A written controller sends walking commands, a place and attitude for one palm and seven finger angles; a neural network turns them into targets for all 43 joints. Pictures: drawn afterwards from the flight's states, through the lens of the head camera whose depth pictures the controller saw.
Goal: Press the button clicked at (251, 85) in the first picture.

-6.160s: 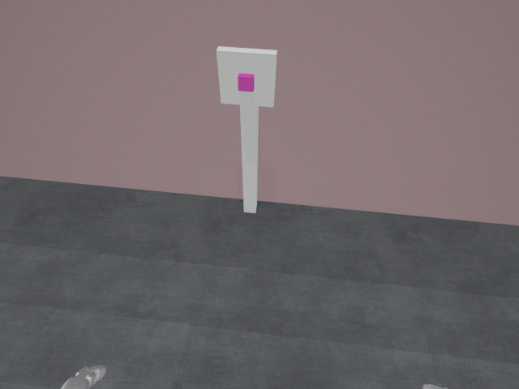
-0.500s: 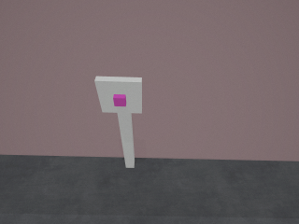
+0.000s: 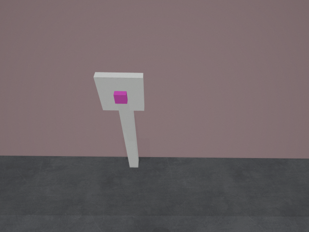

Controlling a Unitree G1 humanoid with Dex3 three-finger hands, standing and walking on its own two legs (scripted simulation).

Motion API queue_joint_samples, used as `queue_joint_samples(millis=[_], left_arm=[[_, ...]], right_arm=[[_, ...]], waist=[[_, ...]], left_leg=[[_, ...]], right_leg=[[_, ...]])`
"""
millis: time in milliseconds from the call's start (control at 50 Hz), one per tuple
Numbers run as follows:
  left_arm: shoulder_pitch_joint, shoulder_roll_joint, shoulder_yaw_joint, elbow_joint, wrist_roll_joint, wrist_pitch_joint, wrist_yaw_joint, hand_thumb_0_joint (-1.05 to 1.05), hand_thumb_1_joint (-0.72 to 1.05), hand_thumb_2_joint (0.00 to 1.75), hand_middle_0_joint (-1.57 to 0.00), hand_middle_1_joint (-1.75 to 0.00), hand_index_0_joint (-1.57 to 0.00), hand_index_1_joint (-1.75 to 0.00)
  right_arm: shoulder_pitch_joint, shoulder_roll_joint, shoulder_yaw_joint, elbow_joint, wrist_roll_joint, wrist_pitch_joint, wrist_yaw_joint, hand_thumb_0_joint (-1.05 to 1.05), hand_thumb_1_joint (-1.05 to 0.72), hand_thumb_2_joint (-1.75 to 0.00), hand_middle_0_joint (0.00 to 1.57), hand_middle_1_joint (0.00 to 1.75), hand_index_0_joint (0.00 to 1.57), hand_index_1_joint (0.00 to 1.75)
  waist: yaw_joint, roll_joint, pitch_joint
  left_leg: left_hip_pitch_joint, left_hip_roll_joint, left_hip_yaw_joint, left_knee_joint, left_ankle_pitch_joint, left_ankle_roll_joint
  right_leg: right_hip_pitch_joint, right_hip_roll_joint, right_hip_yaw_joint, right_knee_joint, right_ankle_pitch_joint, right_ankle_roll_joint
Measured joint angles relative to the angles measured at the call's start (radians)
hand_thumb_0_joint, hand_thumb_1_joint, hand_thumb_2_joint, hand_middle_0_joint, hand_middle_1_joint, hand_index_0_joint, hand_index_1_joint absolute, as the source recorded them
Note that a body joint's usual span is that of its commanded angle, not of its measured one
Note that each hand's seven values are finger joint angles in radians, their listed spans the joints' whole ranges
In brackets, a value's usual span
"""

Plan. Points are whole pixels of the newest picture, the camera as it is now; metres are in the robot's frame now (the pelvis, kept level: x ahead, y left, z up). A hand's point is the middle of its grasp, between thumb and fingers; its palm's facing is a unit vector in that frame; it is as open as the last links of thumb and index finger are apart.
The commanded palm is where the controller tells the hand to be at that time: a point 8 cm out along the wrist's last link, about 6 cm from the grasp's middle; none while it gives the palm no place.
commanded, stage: look again from close up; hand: left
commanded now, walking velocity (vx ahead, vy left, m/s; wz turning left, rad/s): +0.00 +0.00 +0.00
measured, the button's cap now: (120, 96) +0.60 +0.17 -0.05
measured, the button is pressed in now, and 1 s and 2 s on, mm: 0 0 0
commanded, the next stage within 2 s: shuffle to correct the standing spot in 0.38 s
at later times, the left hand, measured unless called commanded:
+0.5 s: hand out of the picture -0.01 +0.19 -0.18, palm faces +0.05 -0.98 -0.18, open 7.4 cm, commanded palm none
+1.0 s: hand out of the picture -0.04 +0.13 -0.19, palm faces +0.13 -0.98 -0.11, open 7.4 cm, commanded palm none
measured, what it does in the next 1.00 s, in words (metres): shifts its weight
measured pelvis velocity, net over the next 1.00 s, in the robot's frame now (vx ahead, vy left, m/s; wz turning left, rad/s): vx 0.05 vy -0.01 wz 0.05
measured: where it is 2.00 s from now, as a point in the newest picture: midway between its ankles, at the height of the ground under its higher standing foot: outside the picture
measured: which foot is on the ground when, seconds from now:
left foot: down 0.00-1.00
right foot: down 0.00-1.00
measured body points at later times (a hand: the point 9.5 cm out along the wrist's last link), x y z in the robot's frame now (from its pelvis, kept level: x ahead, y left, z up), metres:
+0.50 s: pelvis -0.01 +0.02 +0.00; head +0.00 +0.03 +0.45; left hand -0.01 +0.24 -0.17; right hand +0.03 -0.22 -0.15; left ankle +0.05 +0.11 -0.74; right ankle -0.02 -0.12 -0.74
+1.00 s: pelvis +0.05 -0.01 -0.01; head +0.06 +0.02 +0.43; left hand -0.05 +0.19 -0.18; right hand +0.08 -0.24 -0.15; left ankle +0.08 +0.08 -0.74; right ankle -0.01 -0.12 -0.74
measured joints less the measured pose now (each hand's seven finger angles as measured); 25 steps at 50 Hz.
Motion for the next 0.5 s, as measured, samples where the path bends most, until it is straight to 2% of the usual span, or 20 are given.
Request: queue_joint_samples(millis=[60, 200, 500], left_arm=[[-0.009, 0.011, 0.001, -0.016, -0.004, 0.006, -0.002, 0.0, 0.91, 0.9, -0.2, -0.3, -0.2, -0.3], [-0.036, 0.039, 0.009, -0.066, -0.003, 0.025, -0.008, 0.0, 0.91, 0.9, -0.2, -0.3, -0.2, -0.3], [-0.016, 0.07, 0.016, -0.092, -0.001, 0.037, -0.017, 0.0, 0.91, 0.9, -0.2, -0.3, -0.2, -0.3]], right_arm=[[0.007, -0.006, 0.0, -0.025, -0.001, -0.008, 0.001, 0.01, -0.92, -0.9, 0.2, 0.3, 0.2, 0.3], [0.007, -0.017, 0.0, -0.049, -0.005, 0.002, -0.002, 0.02, -0.93, -0.9, 0.2, 0.3, 0.2, 0.3], [-0.017, -0.026, 0.001, -0.07, -0.001, -0.002, 0.005, 0.01, -0.93, -0.9, 0.2, 0.3, 0.2, 0.3]], waist=[[-0.008, -0.009, -0.006], [-0.001, -0.025, -0.041], [0.011, -0.048, -0.044]], left_leg=[[-0.015, -0.011, -0.006, 0.032, -0.015, 0.008], [-0.029, -0.031, -0.009, 0.069, -0.034, 0.021], [-0.031, -0.043, -0.008, 0.02, 0.001, 0.029]], right_leg=[[-0.016, -0.012, -0.006, 0.045, -0.027, 0.004], [-0.031, -0.035, -0.01, 0.096, -0.056, 0.016], [-0.039, -0.044, -0.011, 0.061, -0.027, 0.023]])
